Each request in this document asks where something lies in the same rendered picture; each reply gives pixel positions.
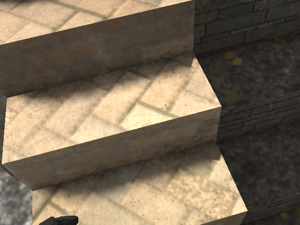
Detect left robot hand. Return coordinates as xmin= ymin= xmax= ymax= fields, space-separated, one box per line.
xmin=38 ymin=216 xmax=79 ymax=225

